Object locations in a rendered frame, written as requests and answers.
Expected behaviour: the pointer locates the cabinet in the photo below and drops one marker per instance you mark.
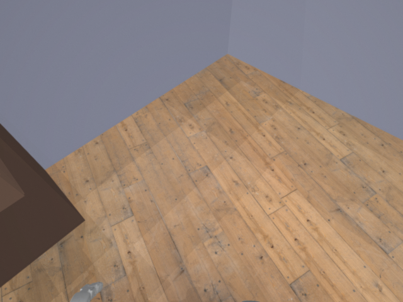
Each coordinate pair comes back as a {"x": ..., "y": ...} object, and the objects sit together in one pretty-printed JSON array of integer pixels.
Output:
[{"x": 37, "y": 221}]

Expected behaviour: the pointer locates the drawer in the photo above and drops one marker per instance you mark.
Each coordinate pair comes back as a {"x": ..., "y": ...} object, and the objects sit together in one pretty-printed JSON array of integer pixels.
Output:
[{"x": 10, "y": 191}]

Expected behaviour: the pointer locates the robot left hand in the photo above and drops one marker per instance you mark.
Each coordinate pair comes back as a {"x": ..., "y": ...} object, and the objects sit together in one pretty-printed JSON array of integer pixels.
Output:
[{"x": 87, "y": 292}]

